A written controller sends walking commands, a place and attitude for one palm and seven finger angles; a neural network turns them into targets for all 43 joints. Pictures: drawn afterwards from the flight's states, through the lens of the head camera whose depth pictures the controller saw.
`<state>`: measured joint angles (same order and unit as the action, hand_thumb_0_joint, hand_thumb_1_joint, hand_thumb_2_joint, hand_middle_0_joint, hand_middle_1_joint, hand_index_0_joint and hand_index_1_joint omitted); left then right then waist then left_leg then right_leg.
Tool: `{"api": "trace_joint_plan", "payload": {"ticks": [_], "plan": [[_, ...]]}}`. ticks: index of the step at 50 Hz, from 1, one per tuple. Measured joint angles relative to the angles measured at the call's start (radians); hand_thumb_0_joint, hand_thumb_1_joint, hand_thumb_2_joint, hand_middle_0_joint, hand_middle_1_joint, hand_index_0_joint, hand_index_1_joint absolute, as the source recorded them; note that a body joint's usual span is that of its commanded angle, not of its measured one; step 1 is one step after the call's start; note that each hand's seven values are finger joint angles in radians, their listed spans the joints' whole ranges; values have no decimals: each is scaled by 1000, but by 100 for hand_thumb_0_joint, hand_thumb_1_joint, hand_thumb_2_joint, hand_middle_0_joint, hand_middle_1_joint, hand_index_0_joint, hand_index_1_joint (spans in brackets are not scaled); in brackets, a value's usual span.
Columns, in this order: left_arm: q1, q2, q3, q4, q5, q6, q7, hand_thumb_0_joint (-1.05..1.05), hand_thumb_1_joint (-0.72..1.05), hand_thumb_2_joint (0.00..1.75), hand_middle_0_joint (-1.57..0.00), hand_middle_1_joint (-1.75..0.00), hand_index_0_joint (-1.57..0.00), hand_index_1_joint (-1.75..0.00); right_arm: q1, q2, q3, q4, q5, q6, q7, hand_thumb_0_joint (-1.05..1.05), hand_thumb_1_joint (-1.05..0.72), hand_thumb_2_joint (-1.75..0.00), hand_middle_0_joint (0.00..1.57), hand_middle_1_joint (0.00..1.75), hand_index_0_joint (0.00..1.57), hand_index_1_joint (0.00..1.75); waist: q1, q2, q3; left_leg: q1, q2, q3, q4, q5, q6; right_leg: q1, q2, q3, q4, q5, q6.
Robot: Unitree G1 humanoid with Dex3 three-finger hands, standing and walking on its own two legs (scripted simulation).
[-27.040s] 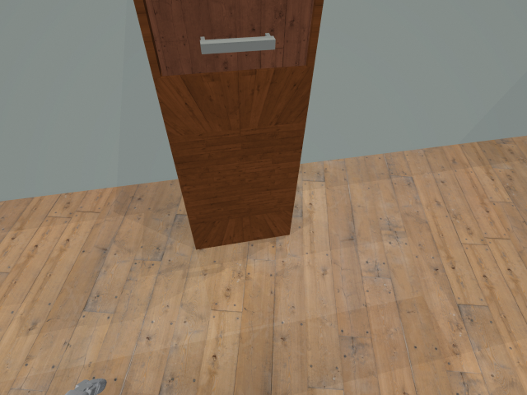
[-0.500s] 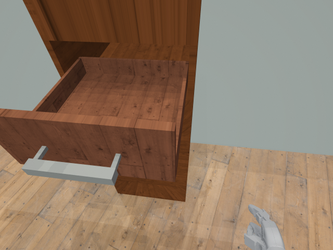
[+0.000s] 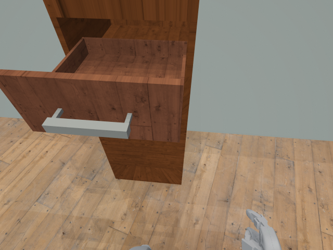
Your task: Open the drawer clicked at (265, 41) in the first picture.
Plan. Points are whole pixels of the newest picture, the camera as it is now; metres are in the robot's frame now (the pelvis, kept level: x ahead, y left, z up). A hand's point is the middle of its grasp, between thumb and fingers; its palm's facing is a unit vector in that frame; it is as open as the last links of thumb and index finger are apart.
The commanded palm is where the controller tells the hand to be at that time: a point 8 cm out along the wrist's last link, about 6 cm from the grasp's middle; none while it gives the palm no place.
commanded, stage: step back with the hand held close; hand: left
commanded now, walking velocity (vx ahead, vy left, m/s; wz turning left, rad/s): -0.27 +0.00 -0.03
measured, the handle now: (90, 121) +0.34 +0.19 +0.16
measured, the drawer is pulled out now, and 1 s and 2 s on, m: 0.30 0.30 0.30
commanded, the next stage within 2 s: stop stepping back and stand still in 0.18 s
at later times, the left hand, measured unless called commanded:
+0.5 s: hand out of the picture +0.07 +0.25 +0.36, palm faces +0.65 -0.72 -0.26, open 7.4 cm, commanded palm -0.02 +0.29 +0.34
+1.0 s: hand out of the picture +0.02 +0.26 +0.32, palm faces +0.60 -0.74 -0.31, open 7.4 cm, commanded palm -0.06 +0.31 +0.34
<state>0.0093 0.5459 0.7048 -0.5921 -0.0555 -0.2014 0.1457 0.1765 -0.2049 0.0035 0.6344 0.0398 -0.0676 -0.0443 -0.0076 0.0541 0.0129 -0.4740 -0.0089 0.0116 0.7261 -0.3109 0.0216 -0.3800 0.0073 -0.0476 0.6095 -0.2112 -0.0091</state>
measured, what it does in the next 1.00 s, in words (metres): walks backwards: left foot, then right foot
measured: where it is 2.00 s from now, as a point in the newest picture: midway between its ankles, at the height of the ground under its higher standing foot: outside the picture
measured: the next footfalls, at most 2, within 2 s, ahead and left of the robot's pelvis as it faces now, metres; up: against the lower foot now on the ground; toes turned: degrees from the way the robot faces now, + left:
left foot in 0.14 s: +0.01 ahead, +0.13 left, +0.00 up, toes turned +4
right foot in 0.44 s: -0.11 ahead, -0.11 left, +0.00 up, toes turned -2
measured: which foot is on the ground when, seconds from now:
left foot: up 0.00-0.12, down 0.14-0.44, up 0.46-0.62, down 0.64-1.00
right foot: down 0.00-0.16, up 0.18-0.42, down 0.44-1.00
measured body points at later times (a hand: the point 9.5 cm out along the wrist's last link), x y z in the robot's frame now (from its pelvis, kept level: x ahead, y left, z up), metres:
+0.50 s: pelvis -0.14 +0.01 +0.01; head -0.15 +0.00 +0.46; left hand +0.03 +0.29 +0.37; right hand +0.04 -0.21 -0.08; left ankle -0.06 +0.12 -0.70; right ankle -0.15 -0.11 -0.72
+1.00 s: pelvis -0.17 +0.02 +0.00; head -0.19 +0.03 +0.45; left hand -0.02 +0.30 +0.34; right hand -0.02 -0.22 -0.08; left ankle -0.14 +0.12 -0.71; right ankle -0.16 -0.11 -0.72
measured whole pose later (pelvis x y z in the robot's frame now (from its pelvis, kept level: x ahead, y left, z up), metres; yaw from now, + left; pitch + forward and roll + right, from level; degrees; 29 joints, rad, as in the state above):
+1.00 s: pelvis -0.17 +0.02 +0.00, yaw +3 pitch -1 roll -3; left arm 0.19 0.48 0.58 -0.70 -0.04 -0.18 0.13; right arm 0.23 -0.22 0.02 0.66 0.02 -0.04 -0.05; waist -0.04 0.02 -0.05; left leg -0.39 0.05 0.05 0.74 -0.37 0.02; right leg -0.27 -0.01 -0.09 0.57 -0.29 0.00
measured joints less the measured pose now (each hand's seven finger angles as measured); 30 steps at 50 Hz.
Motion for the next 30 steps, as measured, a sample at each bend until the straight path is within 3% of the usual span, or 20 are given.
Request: {"api": "trace_joint_plan", "payload": {"ticks": [2,4,7,8,10,12,14,18,20,22,24,27,30], "plan": [[48,-41,-46,-52,3,20,-8,1,89,90,-21,-30,-21,-30,-1,-10,0,-3,1,16,4,1,-90,-90,21,30,21,30,-12,-10,-2,-26,-2,0,144,-75,-9,-12,-11,-1,-18,21,0],[131,-53,-73,-130,10,23,-21,1,89,90,-21,-30,-21,-30,1,-14,2,-13,-2,30,2,1,-90,-90,21,30,21,30,-23,-39,-1,-1,9,16,174,-94,-15,-30,-26,4,-37,50,7],[244,-12,-60,-244,12,-1,-26,1,89,90,-21,-31,-21,-30,17,-25,-3,-43,-11,30,-15,1,-90,-90,21,30,21,30,-31,-69,-3,104,39,11,-25,-74,-16,-80,-39,-2,-45,84,17],[258,9,-44,-273,12,-15,-23,1,89,90,-21,-31,-22,-30,18,-25,-11,-43,-16,23,-21,1,-90,-90,21,30,20,30,-32,-86,6,102,31,12,-70,-15,-13,-102,-53,-3,-35,88,21],[261,35,-4,-309,10,-49,-14,1,88,90,-22,-31,-22,-30,16,-20,-25,-31,-28,6,-28,1,-90,-90,21,30,20,30,-9,-103,37,77,23,12,-64,22,-7,-137,-44,19,46,-13,18],[230,52,37,-313,10,-80,-6,1,88,90,-22,-31,-22,-30,22,-10,-37,-9,-41,-22,-28,1,-90,-90,20,30,20,30,16,-86,43,57,38,2,-75,43,-5,-168,-9,31,217,-157,14],[164,65,61,-290,10,-93,0,1,88,90,-22,-31,-22,-30,27,4,-44,15,-41,-44,-19,1,-90,-90,20,30,20,30,33,-57,38,52,57,-16,-102,73,-7,-149,26,32,315,-218,13],[27,73,61,-172,10,-76,4,1,88,90,-22,-31,-22,-30,22,34,-28,33,-18,-51,8,1,-90,-90,20,30,20,30,43,-26,7,54,77,-18,-159,137,-15,-13,38,11,220,-232,22],[-14,73,51,-101,2,-41,1,1,89,90,-21,-31,-22,-30,17,45,-4,17,-9,-43,15,1,-90,-90,21,30,20,30,35,-27,-12,46,74,-5,-167,159,-20,79,25,0,79,-215,22],[-33,67,36,-45,-5,-5,-3,1,89,90,-21,-31,-21,-30,6,50,19,-8,-4,-30,20,1,-90,-90,21,30,21,30,26,-41,-30,15,65,19,-140,148,-27,139,4,6,-59,-175,-3],[-16,12,-11,-27,-12,22,-10,1,89,90,-21,-30,-21,-30,-9,33,29,-11,-6,-7,19,1,-90,-90,21,30,21,30,-2,-9,-23,-11,61,-5,-47,39,-39,131,14,-4,-54,-109,-10],[88,-43,-87,-77,-13,48,-22,1,89,90,-21,-30,-21,-30,8,10,32,-2,-4,19,14,1,-90,-90,21,30,21,30,-33,-12,-49,-18,34,0,102,-28,-32,133,0,-8,-79,-72,-2],[249,-33,-90,-180,-12,26,-28,1,89,90,-21,-31,-21,-30,43,-5,22,-6,-15,34,-3,1,-90,-90,21,30,21,30,-47,-46,-85,66,37,30,12,-34,-21,116,-13,-4,-91,-63,-1]]}}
